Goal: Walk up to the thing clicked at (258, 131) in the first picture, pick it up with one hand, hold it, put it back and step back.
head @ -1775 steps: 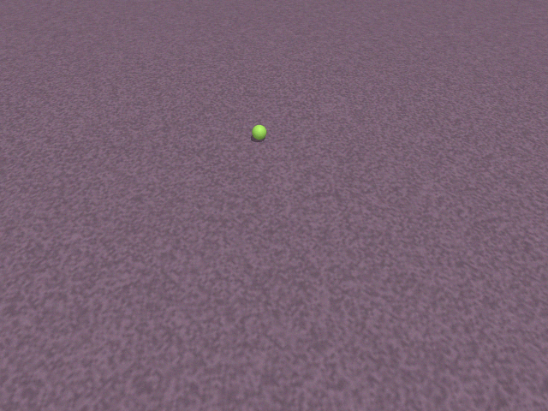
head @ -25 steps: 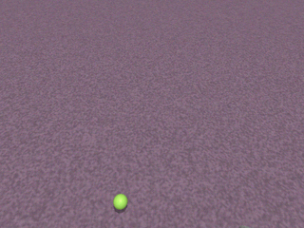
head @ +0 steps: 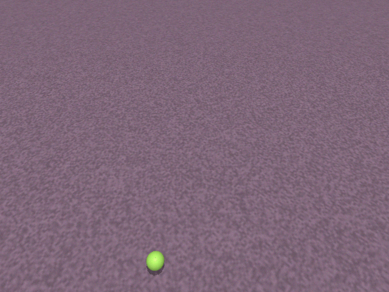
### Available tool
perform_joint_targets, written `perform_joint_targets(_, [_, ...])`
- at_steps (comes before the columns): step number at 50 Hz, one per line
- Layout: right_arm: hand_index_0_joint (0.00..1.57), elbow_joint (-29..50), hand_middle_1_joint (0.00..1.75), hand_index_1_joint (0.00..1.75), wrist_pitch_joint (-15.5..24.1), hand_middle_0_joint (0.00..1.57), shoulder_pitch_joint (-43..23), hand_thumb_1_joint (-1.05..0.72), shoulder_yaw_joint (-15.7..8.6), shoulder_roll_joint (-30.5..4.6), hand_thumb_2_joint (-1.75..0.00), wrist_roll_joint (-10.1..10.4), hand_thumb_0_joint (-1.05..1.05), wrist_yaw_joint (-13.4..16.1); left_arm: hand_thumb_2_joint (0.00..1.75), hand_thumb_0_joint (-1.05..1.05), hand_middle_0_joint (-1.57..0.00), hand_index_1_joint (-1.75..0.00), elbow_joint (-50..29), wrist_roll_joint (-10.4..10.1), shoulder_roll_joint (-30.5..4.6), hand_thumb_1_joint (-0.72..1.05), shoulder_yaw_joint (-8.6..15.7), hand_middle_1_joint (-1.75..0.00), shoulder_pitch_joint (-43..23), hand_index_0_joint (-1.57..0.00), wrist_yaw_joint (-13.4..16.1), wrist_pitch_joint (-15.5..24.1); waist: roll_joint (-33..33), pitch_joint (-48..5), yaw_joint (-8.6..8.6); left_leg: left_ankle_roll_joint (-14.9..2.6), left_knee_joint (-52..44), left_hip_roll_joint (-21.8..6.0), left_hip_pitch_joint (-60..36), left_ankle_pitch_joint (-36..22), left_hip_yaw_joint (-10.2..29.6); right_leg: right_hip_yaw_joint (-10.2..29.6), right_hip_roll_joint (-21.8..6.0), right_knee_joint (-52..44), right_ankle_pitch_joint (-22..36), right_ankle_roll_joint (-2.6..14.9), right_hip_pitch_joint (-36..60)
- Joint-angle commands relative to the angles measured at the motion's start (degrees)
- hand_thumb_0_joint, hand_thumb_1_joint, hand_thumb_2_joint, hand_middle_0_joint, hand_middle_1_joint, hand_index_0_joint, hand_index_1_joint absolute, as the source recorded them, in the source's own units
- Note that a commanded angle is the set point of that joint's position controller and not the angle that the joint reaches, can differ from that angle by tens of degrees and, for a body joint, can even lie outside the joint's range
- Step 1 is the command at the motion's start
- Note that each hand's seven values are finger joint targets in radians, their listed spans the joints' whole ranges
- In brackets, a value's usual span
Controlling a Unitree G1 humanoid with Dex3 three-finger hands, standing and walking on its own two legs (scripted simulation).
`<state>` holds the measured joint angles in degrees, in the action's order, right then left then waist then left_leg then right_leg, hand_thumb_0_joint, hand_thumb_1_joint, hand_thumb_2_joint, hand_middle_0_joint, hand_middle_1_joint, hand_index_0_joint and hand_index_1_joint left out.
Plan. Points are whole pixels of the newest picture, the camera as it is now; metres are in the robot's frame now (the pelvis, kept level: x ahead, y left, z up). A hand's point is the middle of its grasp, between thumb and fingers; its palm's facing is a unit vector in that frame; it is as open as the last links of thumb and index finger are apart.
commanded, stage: stand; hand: left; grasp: from above
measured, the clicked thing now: (155, 260) +0.40 +0.19 -0.74
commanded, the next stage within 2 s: step back in 1.58 s
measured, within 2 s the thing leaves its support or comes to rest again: neither
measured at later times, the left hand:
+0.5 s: hand out of the picture +0.08 +0.24 -0.16, palm faces +0.00 -0.95 -0.32, open 7.3 cm
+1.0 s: hand out of the picture +0.09 +0.24 -0.16, palm faces +0.00 -0.94 -0.33, open 7.3 cm
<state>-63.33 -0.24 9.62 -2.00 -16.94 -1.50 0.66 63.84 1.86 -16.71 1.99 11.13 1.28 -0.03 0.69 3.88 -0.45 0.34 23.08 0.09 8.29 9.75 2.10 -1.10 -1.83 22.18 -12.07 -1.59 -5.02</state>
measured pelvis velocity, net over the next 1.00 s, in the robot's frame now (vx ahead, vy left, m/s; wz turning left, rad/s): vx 0.02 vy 0.00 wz -0.02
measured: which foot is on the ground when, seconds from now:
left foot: down 0.00-1.00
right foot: down 0.00-1.00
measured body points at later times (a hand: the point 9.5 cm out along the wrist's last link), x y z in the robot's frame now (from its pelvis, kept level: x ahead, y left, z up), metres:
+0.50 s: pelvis +0.01 +0.00 +0.00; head +0.01 +0.00 +0.45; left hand +0.08 +0.29 -0.14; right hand +0.07 -0.29 -0.14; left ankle +0.04 +0.12 -0.74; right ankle +0.01 -0.14 -0.74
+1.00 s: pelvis +0.02 +0.00 +0.00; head +0.02 +0.00 +0.45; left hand +0.09 +0.29 -0.13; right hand +0.09 -0.29 -0.13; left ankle +0.04 +0.12 -0.74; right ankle +0.01 -0.14 -0.74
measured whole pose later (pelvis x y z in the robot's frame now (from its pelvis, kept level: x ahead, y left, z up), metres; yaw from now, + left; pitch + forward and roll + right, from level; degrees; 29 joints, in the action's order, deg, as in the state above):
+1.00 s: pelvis +0.02 +0.00 +0.00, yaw -1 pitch -4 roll +0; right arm -65.5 0.8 6.3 -0.6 -18.6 -1.0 0.5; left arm 65.2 0.9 -18.2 1.5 6.8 0.3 0.2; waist 0.2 3.4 -0.2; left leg 0.4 19.1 0.0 6.2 9.4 1.2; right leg -0.3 -1.8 18.7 -11.6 -1.5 -3.5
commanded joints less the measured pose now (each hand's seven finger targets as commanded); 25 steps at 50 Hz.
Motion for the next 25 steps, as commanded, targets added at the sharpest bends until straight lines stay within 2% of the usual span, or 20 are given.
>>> perform_joint_targets(1, [0.20,3.22,0.30,0.30,1.27,0.20,-2.90,-0.90,-1.72,-10.89,-0.90,0.23,0.00,0.71,0.90,0.00,-0.20,-0.30,-2.63,-0.13,-10.96,0.90,2.04,-0.30,-2.18,-0.20,0.72,1.07,-0.33,0.08,0.01,-1.76,-5.50,-4.97,0.53,3.13,5.44,5.36,-4.41,-6.47,-2.76,1.86,-3.21])
perform_joint_targets(6, [0.20,2.64,0.30,0.30,1.16,0.20,-3.25,-0.90,-1.39,-11.03,-0.90,0.21,0.00,0.81,0.90,0.00,-0.20,-0.30,-1.89,-0.34,-11.20,0.90,2.08,-0.30,-2.86,-0.20,0.69,0.95,-0.08,0.33,0.03,-1.83,-6.10,-5.46,1.13,3.76,5.50,5.26,-4.36,-6.49,-2.12,1.93,-3.12])
perform_joint_targets(9, [0.20,2.29,0.30,0.30,1.29,0.20,-2.96,-0.90,-1.20,-11.11,-0.90,0.29,0.00,0.77,0.90,0.00,-0.20,-0.30,-1.81,-0.57,-11.19,0.90,2.02,-0.30,-3.26,-0.20,0.61,1.17,-0.48,-1.31,0.06,-2.00,-5.36,-5.70,-0.56,-0.19,5.01,5.62,-4.81,-6.71,1.15,2.07,-1.92])
perform_joint_targets(15, [0.20,1.69,0.30,0.30,1.48,0.20,-2.52,-0.90,-0.83,-11.45,-0.90,0.38,0.00,0.83,0.90,0.00,-0.20,-0.30,-1.59,-0.67,-11.80,0.90,2.09,-0.30,-4.55,-0.20,0.46,1.10,-0.18,-1.36,0.48,-1.90,-6.04,-6.03,-0.60,-2.05,4.67,5.46,-4.84,-6.38,3.13,2.10,-1.04])
perform_joint_targets(17, [0.20,1.81,0.30,0.30,1.68,0.20,-3.47,-0.90,-0.93,-12.09,-0.90,0.43,0.00,0.86,0.90,0.00,-0.20,-0.30,-1.60,-0.65,-11.91,0.90,2.04,-0.30,-4.12,-0.20,0.35,1.15,0.15,-2.46,0.15,-1.79,-5.91,-6.14,-2.04,-4.68,4.53,5.42,-4.91,-6.30,4.87,2.09,-0.93])
perform_joint_targets(21, [0.20,1.64,0.30,0.30,1.61,0.20,-4.09,-0.90,-0.85,-12.03,-0.90,0.44,0.00,0.85,0.90,0.00,-0.20,-0.30,-1.26,-0.69,-11.38,0.90,1.76,-0.30,-4.46,-0.20,0.32,1.02,-0.27,-1.61,0.16,-1.72,-6.40,-6.13,-1.30,-3.09,4.62,5.02,-4.61,-6.67,2.87,1.92,-1.27])
perform_joint_targets(25, [0.20,1.37,0.30,0.30,1.60,0.20,-3.96,-0.90,-0.69,-12.03,-0.90,0.55,0.00,0.77,0.90,0.00,-0.20,-0.30,-1.27,-0.69,-11.63,0.90,1.76,-0.30,-4.65,-0.20,0.24,1.13,-0.62,-2.32,0.25,-1.79,-6.31,-6.21,-1.99,-3.88,4.44,5.07,-4.81,-6.83,4.51,1.90,-0.97])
